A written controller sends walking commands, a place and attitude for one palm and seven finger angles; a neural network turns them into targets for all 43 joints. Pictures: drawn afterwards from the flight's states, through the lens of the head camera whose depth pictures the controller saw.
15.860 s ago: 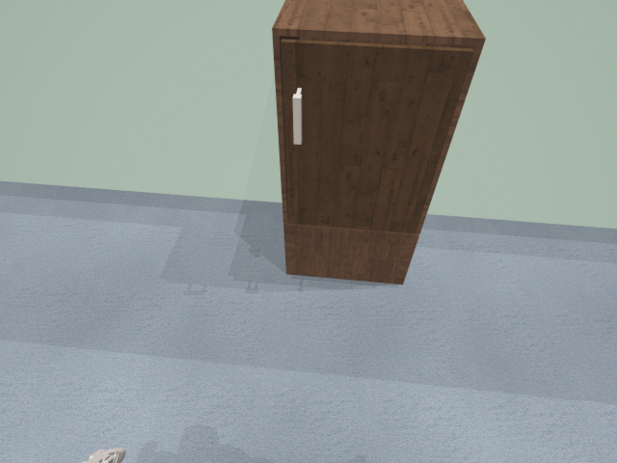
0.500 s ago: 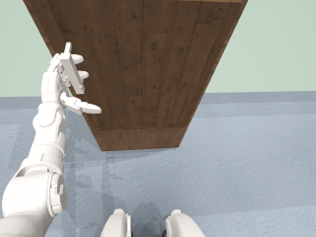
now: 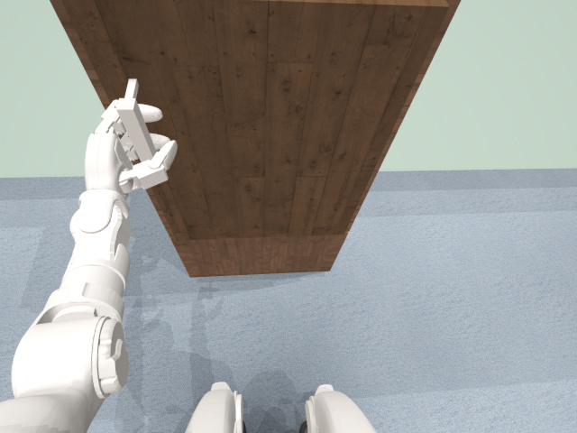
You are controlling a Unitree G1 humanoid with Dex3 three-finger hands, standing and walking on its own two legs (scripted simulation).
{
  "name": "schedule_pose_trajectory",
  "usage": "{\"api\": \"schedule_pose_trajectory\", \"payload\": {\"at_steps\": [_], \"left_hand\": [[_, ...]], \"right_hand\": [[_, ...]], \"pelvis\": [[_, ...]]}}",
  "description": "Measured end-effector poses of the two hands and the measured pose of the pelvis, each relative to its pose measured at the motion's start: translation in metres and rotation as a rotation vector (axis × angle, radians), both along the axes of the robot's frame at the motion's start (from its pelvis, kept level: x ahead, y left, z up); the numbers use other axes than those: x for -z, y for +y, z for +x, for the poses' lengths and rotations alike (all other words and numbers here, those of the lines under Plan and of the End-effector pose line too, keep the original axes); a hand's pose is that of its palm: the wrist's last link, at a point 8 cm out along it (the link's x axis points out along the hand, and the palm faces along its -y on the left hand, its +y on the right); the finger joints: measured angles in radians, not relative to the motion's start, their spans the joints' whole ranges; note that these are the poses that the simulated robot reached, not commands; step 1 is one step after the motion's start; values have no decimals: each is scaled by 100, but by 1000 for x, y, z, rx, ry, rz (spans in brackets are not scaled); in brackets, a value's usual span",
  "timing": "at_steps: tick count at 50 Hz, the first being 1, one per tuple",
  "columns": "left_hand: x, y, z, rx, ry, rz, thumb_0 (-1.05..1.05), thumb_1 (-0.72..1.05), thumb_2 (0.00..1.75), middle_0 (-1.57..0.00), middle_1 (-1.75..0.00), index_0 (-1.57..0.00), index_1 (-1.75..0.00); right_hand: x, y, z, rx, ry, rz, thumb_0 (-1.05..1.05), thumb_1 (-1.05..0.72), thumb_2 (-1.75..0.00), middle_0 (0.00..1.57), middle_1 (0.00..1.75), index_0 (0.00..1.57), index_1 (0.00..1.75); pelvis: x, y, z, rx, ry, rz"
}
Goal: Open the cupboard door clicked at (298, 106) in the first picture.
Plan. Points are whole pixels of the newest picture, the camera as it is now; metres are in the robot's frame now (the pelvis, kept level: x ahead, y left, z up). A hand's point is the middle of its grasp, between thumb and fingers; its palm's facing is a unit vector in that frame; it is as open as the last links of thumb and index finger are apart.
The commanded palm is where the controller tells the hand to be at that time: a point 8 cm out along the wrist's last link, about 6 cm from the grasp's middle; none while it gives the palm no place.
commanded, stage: close the thumb around the handle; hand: left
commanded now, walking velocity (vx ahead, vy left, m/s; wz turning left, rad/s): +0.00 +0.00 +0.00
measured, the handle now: (143, 128) +0.53 +0.19 +0.07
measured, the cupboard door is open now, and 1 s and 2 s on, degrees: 0 25 38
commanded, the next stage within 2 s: pull the door open along its arc in 0.18 s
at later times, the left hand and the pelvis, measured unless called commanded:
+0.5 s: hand (158, 169) +0.46 +0.16 +0.06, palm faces +0.03 -1.00 -0.01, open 5.6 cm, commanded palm +0.41 +0.21 +0.06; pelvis +0.01 +0.00 +0.01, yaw -1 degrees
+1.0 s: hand (201, 262) +0.32 +0.09 +0.06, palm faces +0.36 -0.93 +0.05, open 5.7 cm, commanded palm +0.27 +0.13 +0.06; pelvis +0.01 -0.02 +0.01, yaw +2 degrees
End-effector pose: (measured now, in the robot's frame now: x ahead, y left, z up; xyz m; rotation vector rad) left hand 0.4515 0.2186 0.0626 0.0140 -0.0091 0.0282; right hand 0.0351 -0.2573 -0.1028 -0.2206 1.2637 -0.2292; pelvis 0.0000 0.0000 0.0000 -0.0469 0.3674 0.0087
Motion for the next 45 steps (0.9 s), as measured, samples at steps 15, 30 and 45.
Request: {"api": "schedule_pose_trajectory", "payload": {"at_steps": [15, 30, 45], "left_hand": [[4, -2, 5, 2, 16, -6, 1, 74, 85, -38, -135, -37, -134], [4, -9, -40, 20, 12, -5, 2, 75, 78, -37, -135, -36, -134], [6, -59, -144, -236, -19, -110, 4, 71, 77, -37, -135, -39, -135]], "right_hand": [[0, -5, -8, 11, 25, -14, 1, -91, -90, 20, 30, 21, 30], [-11, 0, 17, 28, -58, 40, 1, -91, -90, 20, 30, 21, 30], [-30, 17, 129, -188, -354, 82, 1, -91, -90, 20, 30, 20, 30]], "pelvis": [[1, -3, 0, -1, 9, -1], [-12, -4, 13, 23, -30, 14], [-15, -10, 13, -5, -88, 32]]}}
